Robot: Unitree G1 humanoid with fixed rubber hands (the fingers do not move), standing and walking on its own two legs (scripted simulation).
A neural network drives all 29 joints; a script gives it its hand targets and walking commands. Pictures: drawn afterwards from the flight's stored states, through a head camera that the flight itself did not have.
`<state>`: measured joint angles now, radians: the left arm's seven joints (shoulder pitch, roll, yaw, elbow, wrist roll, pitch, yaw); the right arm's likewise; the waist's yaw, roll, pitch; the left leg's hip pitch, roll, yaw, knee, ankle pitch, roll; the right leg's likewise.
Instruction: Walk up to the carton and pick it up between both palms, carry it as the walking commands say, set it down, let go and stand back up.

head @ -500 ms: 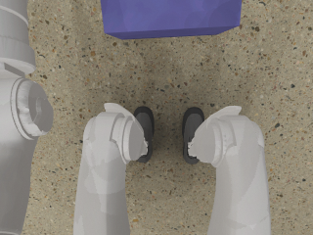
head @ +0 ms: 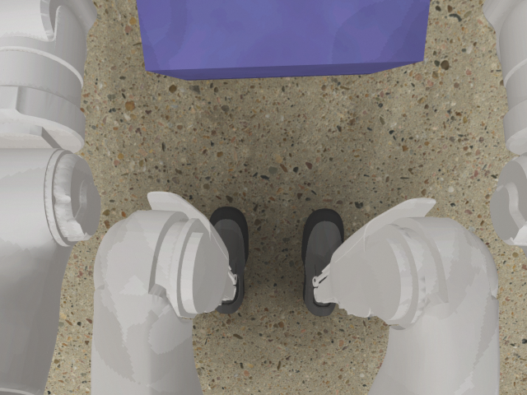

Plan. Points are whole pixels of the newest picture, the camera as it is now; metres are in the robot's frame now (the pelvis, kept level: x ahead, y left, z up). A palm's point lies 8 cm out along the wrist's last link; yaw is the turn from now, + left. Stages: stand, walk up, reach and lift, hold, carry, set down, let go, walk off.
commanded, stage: reach and lift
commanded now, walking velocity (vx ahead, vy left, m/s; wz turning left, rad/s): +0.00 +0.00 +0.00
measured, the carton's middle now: out of the picture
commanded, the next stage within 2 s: none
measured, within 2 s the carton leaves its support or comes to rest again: leaves its support in 1.76 s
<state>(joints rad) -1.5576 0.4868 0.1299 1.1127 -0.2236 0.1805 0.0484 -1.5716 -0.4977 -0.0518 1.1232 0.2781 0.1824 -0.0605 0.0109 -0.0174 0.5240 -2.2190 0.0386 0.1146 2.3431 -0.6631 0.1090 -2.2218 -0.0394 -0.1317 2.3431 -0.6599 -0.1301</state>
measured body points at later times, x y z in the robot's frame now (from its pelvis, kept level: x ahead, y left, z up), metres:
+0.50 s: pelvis +0.01 +0.01 -0.02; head +0.39 +0.02 +0.21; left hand +0.57 +0.22 -0.20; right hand +0.58 -0.19 -0.20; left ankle +0.10 +0.09 -0.30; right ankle +0.10 -0.09 -0.30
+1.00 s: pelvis +0.01 +0.01 -0.02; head +0.38 +0.01 +0.21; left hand +0.57 +0.20 -0.20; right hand +0.58 -0.18 -0.20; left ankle +0.10 +0.09 -0.30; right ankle +0.10 -0.09 -0.30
